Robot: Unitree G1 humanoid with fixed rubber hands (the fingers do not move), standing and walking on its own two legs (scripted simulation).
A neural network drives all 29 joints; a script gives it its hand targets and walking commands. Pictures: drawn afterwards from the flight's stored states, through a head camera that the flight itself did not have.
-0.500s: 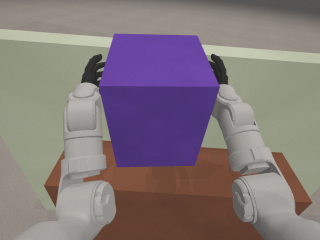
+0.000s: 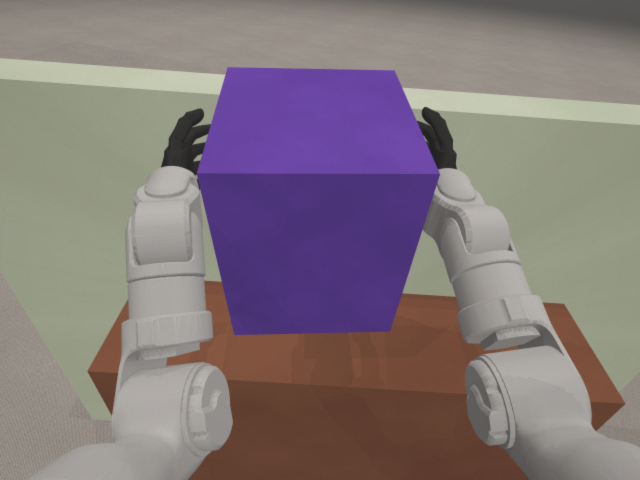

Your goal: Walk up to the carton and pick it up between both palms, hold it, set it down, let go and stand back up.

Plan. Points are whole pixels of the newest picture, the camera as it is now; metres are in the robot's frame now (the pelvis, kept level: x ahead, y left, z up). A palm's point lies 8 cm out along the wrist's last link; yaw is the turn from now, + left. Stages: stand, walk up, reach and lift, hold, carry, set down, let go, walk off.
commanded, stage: hold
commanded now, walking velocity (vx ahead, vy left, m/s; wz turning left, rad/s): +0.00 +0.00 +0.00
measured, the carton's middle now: (312, 205) +0.37 +0.00 +0.21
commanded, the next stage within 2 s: none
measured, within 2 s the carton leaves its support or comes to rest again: neither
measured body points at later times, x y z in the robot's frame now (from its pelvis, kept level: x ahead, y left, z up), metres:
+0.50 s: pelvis +0.00 +0.00 +0.00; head -0.08 +0.02 +0.44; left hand +0.37 +0.15 +0.25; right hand +0.38 -0.15 +0.26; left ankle +0.00 +0.12 -0.75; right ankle +0.03 -0.12 -0.75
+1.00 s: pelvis +0.00 +0.00 +0.00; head -0.08 +0.02 +0.44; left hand +0.38 +0.15 +0.25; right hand +0.38 -0.15 +0.26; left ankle +0.00 +0.12 -0.75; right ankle +0.03 -0.12 -0.75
